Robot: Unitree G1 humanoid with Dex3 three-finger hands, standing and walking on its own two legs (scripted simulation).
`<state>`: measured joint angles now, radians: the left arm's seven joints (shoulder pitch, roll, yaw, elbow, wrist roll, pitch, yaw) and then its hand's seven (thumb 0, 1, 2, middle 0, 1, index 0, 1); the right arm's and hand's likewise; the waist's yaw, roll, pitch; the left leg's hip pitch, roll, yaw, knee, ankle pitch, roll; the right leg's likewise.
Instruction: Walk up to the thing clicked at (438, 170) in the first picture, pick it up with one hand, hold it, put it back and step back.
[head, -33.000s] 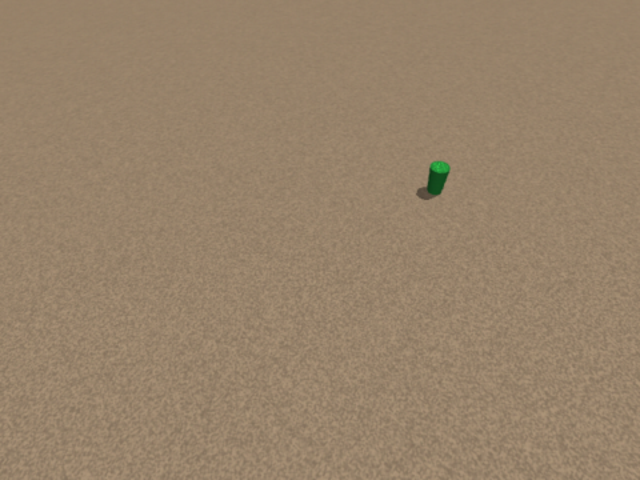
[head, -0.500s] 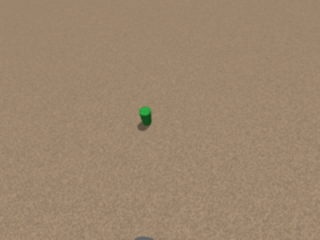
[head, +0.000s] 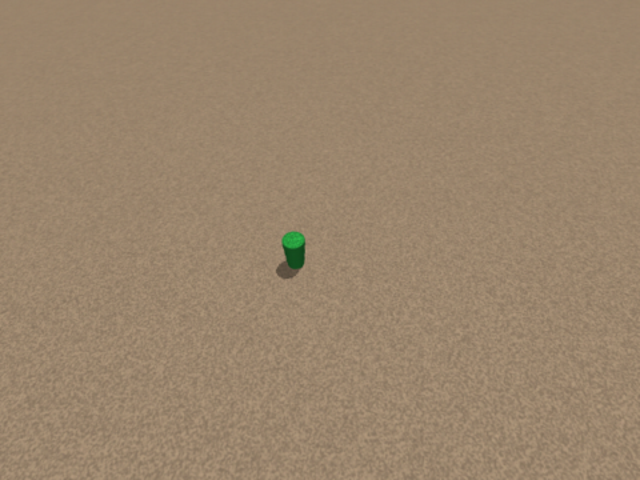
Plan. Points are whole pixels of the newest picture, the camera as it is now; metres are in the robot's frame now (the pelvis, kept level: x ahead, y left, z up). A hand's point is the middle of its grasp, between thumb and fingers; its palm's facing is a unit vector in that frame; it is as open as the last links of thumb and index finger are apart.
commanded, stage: step back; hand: left
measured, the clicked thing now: (294, 251) +1.04 +0.18 -0.69
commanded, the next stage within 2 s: stand in 0.42 s
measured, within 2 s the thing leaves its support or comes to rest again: neither
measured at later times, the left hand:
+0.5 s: hand out of the picture +0.15 +0.25 -0.13, palm faces -0.02 -0.93 -0.36, open 7.4 cm
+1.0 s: hand out of the picture +0.09 +0.24 -0.14, palm faces -0.05 -0.94 -0.35, open 7.4 cm
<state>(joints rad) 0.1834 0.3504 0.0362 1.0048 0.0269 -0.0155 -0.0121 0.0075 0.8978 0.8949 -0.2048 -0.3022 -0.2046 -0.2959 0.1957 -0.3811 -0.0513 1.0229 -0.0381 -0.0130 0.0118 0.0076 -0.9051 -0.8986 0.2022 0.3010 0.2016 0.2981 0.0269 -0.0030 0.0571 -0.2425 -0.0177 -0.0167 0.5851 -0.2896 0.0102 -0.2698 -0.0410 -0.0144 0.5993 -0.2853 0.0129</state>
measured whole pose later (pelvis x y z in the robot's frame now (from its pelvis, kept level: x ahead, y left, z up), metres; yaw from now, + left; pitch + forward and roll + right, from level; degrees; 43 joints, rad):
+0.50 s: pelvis +0.03 +0.00 +0.01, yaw -1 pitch -3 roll +0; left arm 0.06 0.35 0.01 1.08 0.00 -0.02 0.01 0.01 0.90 0.90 -0.20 -0.30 -0.20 -0.30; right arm 0.05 -0.33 -0.02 1.08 -0.01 -0.02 0.00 0.01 -0.90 -0.90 0.20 0.30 0.20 0.30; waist 0.01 0.00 0.07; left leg -0.12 -0.01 0.00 0.43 -0.27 0.01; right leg -0.15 -0.02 0.02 0.44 -0.24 0.02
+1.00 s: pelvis +0.02 -0.01 +0.02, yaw -1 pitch -2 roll +0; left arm 0.10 0.35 -0.01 1.16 0.01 -0.01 0.00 0.01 0.90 0.90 -0.20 -0.30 -0.20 -0.30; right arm 0.10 -0.35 -0.01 1.16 -0.01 -0.01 0.01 0.01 -0.91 -0.90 0.20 0.30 0.20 0.30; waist 0.00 0.01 0.06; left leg -0.09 0.01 -0.01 0.30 -0.18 -0.02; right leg -0.13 0.00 0.01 0.32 -0.16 0.00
